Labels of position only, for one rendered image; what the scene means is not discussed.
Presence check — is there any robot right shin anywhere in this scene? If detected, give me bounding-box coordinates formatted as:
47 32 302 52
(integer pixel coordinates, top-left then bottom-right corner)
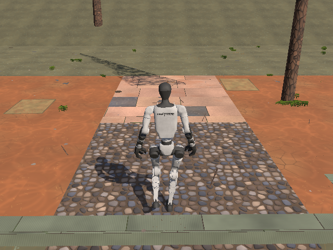
168 172 178 205

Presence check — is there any robot right forearm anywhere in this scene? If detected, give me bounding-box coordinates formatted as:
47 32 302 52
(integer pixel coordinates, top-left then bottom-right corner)
185 126 195 147

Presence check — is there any right robot thigh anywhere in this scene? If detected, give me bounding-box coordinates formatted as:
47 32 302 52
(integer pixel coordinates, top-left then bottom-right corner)
169 145 185 180

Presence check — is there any robot left forearm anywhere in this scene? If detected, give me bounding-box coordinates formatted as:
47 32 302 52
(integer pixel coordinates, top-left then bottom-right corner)
136 127 146 148

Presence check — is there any robot right hand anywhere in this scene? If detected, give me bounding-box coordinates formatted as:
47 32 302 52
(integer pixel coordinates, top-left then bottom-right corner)
184 145 196 156

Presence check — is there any robot left upper arm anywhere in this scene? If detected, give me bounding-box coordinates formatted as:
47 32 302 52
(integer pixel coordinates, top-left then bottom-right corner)
141 105 155 135

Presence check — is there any robot right upper arm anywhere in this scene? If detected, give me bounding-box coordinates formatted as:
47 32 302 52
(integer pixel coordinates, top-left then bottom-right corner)
176 105 190 134

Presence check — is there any robot left hand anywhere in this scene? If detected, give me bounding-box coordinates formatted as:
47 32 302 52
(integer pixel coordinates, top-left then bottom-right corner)
134 147 146 159

